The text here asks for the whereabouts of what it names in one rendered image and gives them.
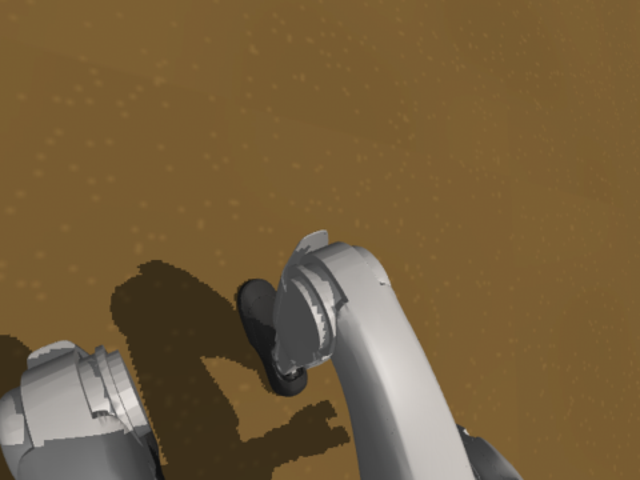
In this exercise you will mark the right robot hand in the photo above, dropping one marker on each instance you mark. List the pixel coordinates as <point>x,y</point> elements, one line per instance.
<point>486,462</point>

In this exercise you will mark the left robot foot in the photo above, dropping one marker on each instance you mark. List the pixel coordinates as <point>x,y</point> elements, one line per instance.
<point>154,449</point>

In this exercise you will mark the right robot foot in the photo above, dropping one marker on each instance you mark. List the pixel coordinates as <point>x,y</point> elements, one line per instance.
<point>255,305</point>

